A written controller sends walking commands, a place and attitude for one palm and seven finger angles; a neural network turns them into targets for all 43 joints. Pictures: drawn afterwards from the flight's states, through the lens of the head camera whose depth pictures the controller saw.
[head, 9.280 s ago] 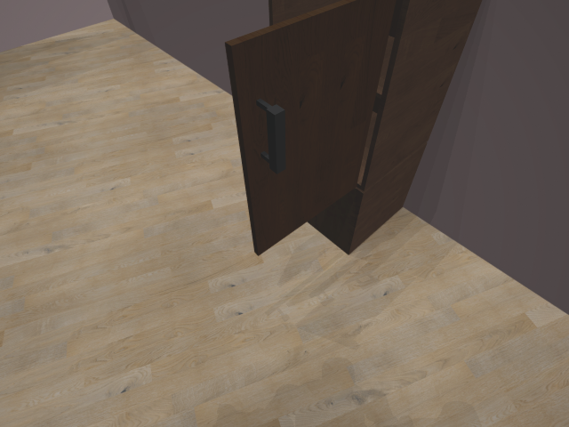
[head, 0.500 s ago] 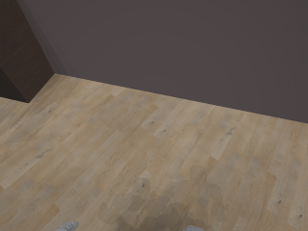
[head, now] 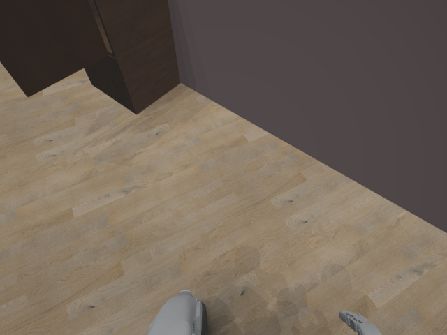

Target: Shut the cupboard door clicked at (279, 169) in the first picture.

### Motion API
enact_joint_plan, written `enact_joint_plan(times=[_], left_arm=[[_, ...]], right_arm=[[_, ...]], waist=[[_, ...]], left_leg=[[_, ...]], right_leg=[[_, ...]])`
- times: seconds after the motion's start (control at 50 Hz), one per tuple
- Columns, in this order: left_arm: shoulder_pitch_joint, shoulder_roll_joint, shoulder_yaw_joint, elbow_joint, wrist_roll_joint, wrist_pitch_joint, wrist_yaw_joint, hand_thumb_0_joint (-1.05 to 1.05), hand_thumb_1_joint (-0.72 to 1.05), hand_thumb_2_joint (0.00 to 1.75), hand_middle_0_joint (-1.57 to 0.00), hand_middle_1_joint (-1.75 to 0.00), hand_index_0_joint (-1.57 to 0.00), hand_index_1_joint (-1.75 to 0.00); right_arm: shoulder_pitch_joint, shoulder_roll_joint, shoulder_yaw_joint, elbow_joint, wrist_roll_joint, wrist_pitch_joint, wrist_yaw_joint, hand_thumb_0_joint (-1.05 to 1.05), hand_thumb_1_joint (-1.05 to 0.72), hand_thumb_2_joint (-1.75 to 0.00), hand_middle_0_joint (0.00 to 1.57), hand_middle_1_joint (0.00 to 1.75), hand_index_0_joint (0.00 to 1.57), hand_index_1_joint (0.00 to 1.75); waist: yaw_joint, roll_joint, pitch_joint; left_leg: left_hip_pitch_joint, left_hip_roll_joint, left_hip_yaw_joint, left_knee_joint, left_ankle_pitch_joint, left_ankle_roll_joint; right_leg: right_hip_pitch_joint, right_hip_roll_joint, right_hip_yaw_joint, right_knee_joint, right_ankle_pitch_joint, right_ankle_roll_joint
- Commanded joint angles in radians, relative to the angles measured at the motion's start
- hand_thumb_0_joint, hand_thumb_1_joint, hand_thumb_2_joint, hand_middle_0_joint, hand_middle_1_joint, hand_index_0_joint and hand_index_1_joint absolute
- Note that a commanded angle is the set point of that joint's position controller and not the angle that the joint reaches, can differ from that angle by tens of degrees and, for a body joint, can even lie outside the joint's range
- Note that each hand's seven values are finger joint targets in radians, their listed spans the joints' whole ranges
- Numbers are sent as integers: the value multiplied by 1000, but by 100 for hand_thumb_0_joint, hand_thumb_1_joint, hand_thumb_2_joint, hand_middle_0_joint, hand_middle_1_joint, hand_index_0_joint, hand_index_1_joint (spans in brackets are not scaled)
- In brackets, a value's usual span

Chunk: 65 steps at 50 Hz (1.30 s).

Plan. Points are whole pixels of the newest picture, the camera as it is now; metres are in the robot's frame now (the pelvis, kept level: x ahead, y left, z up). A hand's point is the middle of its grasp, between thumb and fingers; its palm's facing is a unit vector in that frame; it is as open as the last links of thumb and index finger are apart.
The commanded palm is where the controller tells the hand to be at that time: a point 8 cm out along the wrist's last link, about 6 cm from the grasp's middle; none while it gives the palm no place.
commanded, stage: walk to a spot facing it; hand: left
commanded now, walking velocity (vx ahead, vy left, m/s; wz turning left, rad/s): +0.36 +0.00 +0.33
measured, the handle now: out of the picture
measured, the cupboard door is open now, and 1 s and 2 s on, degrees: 88 88 88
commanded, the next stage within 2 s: turn to face it in 1.20 s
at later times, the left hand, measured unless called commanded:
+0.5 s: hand (152, 224) +0.34 +0.21 -0.15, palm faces +0.03 -0.99 -0.15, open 7.4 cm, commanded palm none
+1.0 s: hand (158, 217) +0.37 +0.21 -0.17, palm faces +0.30 -0.94 -0.19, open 7.3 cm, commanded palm none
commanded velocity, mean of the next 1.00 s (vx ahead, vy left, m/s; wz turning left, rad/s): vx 0.37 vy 0.00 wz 0.22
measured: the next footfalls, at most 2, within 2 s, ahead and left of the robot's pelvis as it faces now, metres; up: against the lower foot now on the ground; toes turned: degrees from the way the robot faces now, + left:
left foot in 0.06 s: +0.17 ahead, +0.10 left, +0.00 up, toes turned +9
right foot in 0.60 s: +0.41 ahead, -0.09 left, +0.00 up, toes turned -2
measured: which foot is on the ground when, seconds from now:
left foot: up 0.00-0.04, down 0.06-0.60, up 0.62-1.00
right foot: down 0.00-0.06, up 0.08-0.58, down 0.60-1.00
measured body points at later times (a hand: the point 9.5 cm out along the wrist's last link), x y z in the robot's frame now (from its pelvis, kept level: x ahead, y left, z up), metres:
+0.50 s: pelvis +0.23 +0.03 +0.01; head +0.26 +0.04 +0.46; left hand +0.34 +0.26 -0.13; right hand +0.20 -0.20 -0.14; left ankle +0.13 +0.10 -0.73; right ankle +0.34 -0.11 -0.69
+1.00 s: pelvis +0.47 +0.04 +0.00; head +0.49 +0.06 +0.45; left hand +0.36 +0.26 -0.16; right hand +0.62 -0.17 -0.14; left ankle +0.57 +0.18 -0.70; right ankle +0.37 -0.09 -0.73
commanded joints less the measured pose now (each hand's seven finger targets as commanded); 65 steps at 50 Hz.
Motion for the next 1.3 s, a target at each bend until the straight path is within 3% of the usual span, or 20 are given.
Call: enact_joint_plan(times=[0.0,0.02,0.04,0.06,0.1,0.18,0.5,0.56,0.58,0.6,0.66,0.72,0.92,1.0,1.02,1.04,1.06,1.1,1.16,1.28], left_arm=[[-35,224,45,-56,-12,-22,3,0,90,90,-20,-30,-20,-30],[-47,205,42,-82,-20,-21,-10,0,90,90,-20,-30,-20,-30],[-46,137,30,-130,-32,-16,-27,0,90,90,-20,-30,-20,-30],[-146,153,30,-160,-30,-8,-15,0,90,90,-20,-30,-20,-30],[-185,120,33,-161,-21,-8,-5,0,90,90,-20,-30,-20,-30],[-40,67,28,-68,2,35,-18,0,90,90,-20,-30,-20,-30],[-425,80,14,-193,-10,14,-31,0,90,90,-20,-30,-20,-30],[-126,140,42,-107,-8,-6,-23,0,90,90,-20,-30,-20,-30],[56,236,70,-54,1,-16,-10,0,90,90,-20,-30,-20,-30],[113,283,77,-28,-10,-10,-5,0,90,90,-20,-30,-20,-30],[-66,154,43,-58,-23,-12,7,0,90,90,-20,-30,-20,-30],[-115,84,23,-54,-16,-32,7,0,90,90,-20,-30,-20,-30],[-24,128,20,34,-9,-42,9,0,90,90,-20,-30,-20,-30],[-37,172,26,42,-11,-34,8,0,90,90,-20,-30,-20,-30],[-49,170,27,28,-15,-29,5,0,90,90,-20,-30,-20,-30],[-6,122,25,2,-25,-22,-6,0,90,90,-20,-30,-20,-30],[-35,103,10,-42,-29,-26,-11,0,90,90,-20,-30,-20,-30],[-153,109,18,-65,-25,-19,0,0,90,90,-20,-30,-20,-30],[-51,50,20,-1,-3,16,-11,0,90,90,-20,-30,-20,-30],[-72,34,30,-13,-6,52,-7,0,90,90,-20,-30,-20,-30]], right_arm=[[209,-68,-13,-22,-12,-50,-13,0,-90,-90,20,30,20,30],[365,-159,-38,6,-19,-53,-27,0,-90,-90,20,30,20,30],[446,-282,-67,24,-18,-65,-44,0,-90,-90,20,30,20,30],[444,-297,-73,36,10,-59,-61,0,-90,-90,20,30,20,30],[296,-204,-46,-8,7,-77,-69,0,-90,-90,20,30,20,30],[183,-63,1,1,7,-107,-72,0,-90,-90,20,30,20,30],[454,-38,2,140,-6,-110,-81,0,-90,-90,20,30,20,30],[405,-50,0,143,10,-112,-82,0,-90,-90,20,30,20,30],[398,-22,1,118,24,-118,-74,0,-90,-90,20,30,20,30],[443,-3,3,105,29,-116,-78,0,-90,-90,20,30,20,30],[252,24,-3,93,19,-94,-65,0,-90,-90,20,30,20,30],[320,82,5,119,6,-61,-50,0,-90,-90,20,30,20,30],[61,79,9,31,4,-64,-7,0,-90,-90,20,30,20,30],[199,18,-5,64,-5,-74,-21,0,-90,-90,20,30,20,30],[353,-39,-19,99,-11,-74,-28,0,-90,-90,20,30,20,30],[470,-160,-48,119,-24,-80,-43,0,-90,-90,20,30,20,30],[520,-218,-57,123,-8,-80,-60,0,-90,-90,20,30,20,30],[372,-168,-44,89,5,-81,-75,0,-90,-90,20,30,20,30],[231,-45,-5,60,6,-107,-77,0,-90,-90,20,30,20,30],[287,-5,2,85,12,-115,-81,0,-90,-90,20,30,20,30]], waist=[[-160,-104,-195],[-234,14,-320],[-237,248,-415],[-233,117,-425],[-140,-26,-227],[-26,140,-98],[-102,115,-36],[50,59,-194],[109,-117,-323],[85,-257,-397],[29,-52,-119],[-47,-97,-87],[-19,-134,-13],[-113,-90,-73],[-188,-22,-152],[-211,211,-286],[-209,294,-345],[-148,76,-213],[-42,113,-82],[-21,70,-68]], left_leg=[[440,-109,68,-172,-2,70],[719,13,-101,-215,16,121],[931,332,-618,-318,157,249],[916,386,-692,-410,252,278],[590,345,-525,-460,160,232],[337,182,-252,-541,179,146],[607,178,-201,-471,551,145],[441,115,-152,-122,703,83],[170,2,-63,157,373,37],[-3,-95,-74,457,-326,4],[-64,40,-173,529,-128,6],[2,66,-142,404,-38,-14],[3,25,-14,-52,74,-2],[312,-68,54,-162,27,49],[532,-45,0,-209,40,69],[753,194,-364,-306,-5,154],[842,355,-657,-441,108,241],[618,348,-576,-484,118,232],[347,225,-279,-547,125,125],[387,192,-157,-594,299,106]], right_leg=[[-145,-217,39,368,1034,-105],[-356,-156,44,642,704,-72],[-705,27,124,978,-93,-22],[-790,33,305,1108,-106,-46],[-796,-28,337,1128,23,-49],[-655,-48,347,898,153,-29],[-620,60,255,273,220,-82],[-116,76,279,158,325,-137],[206,-157,545,142,426,-212],[306,-382,802,47,568,-314],[-72,-266,545,-52,536,-234],[-215,-197,334,-119,502,-187],[-105,-181,186,-129,613,-176],[-166,-178,125,134,880,-154],[-280,-147,106,356,772,-129],[-509,-8,85,680,350,-76],[-690,87,207,933,-109,-68],[-751,16,323,1074,-27,-88],[-649,-33,360,938,137,-68],[-699,-3,366,792,272,-45]])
